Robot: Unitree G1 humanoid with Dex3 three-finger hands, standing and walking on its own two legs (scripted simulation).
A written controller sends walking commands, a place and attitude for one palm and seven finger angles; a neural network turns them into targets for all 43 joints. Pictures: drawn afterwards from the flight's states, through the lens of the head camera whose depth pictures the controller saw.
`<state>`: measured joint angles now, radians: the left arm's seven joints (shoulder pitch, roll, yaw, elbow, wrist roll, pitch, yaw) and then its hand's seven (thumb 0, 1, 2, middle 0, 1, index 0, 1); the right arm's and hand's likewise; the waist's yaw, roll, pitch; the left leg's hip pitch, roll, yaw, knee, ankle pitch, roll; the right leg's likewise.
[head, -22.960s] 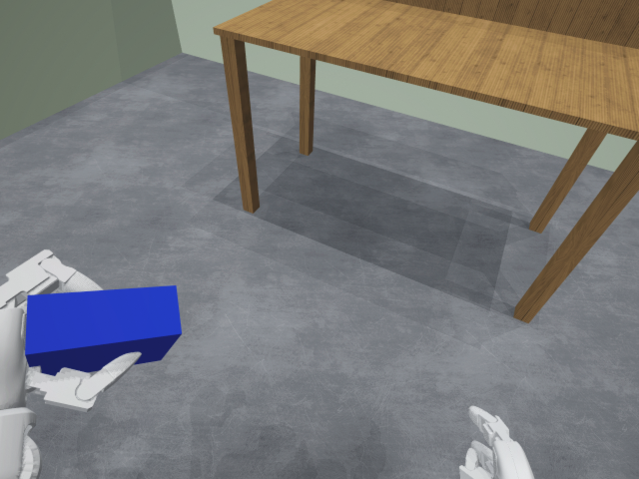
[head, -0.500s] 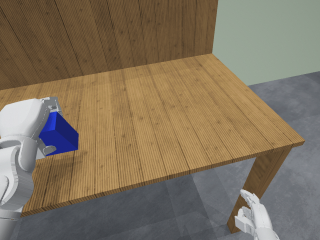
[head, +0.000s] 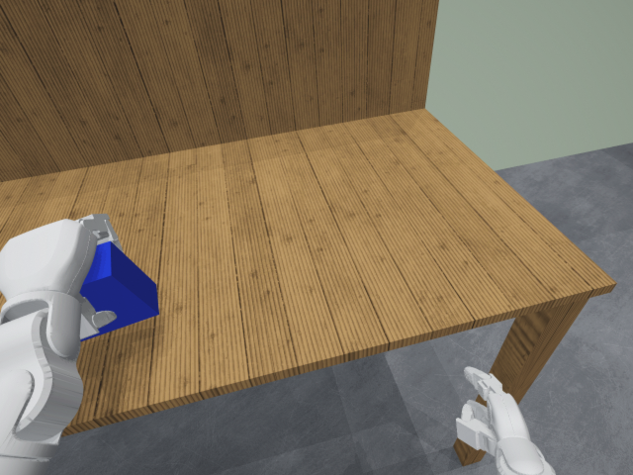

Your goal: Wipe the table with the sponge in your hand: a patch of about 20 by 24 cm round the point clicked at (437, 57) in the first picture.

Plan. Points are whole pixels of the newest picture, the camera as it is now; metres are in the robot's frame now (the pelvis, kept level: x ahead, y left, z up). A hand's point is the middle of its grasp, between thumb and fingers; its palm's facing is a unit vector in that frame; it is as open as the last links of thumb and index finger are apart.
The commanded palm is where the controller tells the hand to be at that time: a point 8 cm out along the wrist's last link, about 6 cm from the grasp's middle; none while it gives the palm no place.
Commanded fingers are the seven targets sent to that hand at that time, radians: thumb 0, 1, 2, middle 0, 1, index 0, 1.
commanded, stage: lower the sponge onto the table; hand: left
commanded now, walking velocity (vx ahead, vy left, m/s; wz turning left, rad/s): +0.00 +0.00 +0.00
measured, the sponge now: (101, 301) +0.24 +0.32 +0.12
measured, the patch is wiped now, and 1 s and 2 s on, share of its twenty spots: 0.10 0.25 0.50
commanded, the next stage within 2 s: wipe forward along the first lane in 0.22 s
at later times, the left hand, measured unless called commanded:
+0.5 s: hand (123, 307) +0.24 +0.30 +0.11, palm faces -0.02 -0.05 -1.00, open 9.1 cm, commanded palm +0.22 +0.29 +0.18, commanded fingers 0.00 0.10 1.30 -1.20 -1.60 -1.20 -1.60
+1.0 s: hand (130, 281) +0.28 +0.31 +0.11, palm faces -0.02 -0.03 -1.00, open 9.1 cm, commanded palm +0.26 +0.31 +0.16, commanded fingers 0.00 0.10 1.30 -1.20 -1.60 -1.20 -1.60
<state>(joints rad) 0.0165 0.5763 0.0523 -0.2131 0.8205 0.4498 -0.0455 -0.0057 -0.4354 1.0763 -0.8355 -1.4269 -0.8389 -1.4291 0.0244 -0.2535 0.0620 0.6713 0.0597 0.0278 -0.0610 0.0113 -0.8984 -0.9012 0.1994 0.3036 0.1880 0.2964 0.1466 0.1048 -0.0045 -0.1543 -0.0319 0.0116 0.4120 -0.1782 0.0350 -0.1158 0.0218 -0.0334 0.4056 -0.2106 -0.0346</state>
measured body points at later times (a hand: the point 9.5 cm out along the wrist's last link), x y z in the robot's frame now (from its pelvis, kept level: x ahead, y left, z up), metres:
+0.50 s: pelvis +0.00 -0.02 +0.00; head -0.02 -0.07 +0.45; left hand +0.24 +0.30 +0.17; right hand +0.25 -0.22 -0.08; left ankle +0.03 +0.09 -0.74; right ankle +0.01 -0.10 -0.74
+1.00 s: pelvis +0.01 -0.03 +0.00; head +0.00 -0.07 +0.44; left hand +0.28 +0.31 +0.17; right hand +0.22 -0.26 -0.11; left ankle +0.03 +0.09 -0.74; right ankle +0.01 -0.10 -0.74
